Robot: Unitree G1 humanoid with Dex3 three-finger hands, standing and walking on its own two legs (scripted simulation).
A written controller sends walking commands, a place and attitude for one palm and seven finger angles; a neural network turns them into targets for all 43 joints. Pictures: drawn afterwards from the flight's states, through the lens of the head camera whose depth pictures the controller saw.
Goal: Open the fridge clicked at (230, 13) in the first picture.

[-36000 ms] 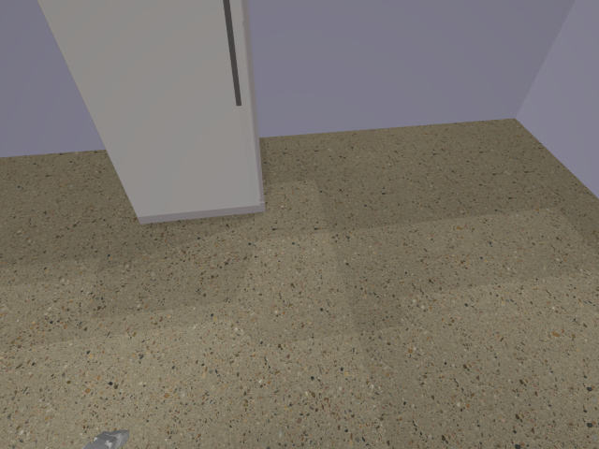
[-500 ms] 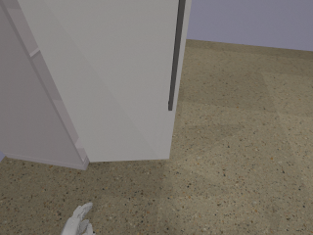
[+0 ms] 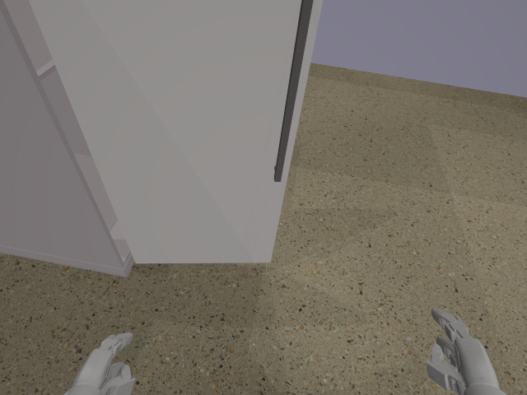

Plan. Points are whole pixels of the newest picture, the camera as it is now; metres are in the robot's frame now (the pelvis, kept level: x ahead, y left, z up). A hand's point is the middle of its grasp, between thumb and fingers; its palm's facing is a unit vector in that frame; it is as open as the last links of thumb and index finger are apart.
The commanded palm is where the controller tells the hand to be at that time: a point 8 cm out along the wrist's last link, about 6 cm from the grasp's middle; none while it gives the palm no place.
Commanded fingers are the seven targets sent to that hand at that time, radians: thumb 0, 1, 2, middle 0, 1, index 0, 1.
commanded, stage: let the arm hang, fingers relaxed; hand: right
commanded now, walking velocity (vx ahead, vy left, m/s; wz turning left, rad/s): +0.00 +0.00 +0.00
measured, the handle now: (289, 98) +0.70 +0.00 +0.10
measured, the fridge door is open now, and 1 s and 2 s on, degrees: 77 77 77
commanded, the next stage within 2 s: look to check the result in 0.94 s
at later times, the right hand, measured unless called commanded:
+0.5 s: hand out of the picture -0.03 -0.20 -0.16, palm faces -0.01 +0.97 -0.24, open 7.3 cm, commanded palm none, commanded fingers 0.00 -0.90 -0.90 0.20 0.30 0.20 0.30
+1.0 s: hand out of the picture +0.02 -0.19 -0.16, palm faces -0.01 +0.98 -0.20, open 7.3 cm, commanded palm none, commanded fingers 0.00 -0.90 -0.90 0.20 0.30 0.20 0.30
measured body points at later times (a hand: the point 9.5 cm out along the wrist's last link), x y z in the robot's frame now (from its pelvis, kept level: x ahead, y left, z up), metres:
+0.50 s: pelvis -0.01 +0.00 +0.01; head +0.02 +0.00 +0.46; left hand -0.02 +0.21 -0.15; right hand -0.03 -0.25 -0.14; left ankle -0.01 +0.10 -0.73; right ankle +0.03 -0.10 -0.73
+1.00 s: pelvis +0.00 -0.01 +0.02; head +0.02 -0.02 +0.47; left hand +0.01 +0.21 -0.14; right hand +0.02 -0.24 -0.14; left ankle -0.01 +0.10 -0.73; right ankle +0.03 -0.10 -0.73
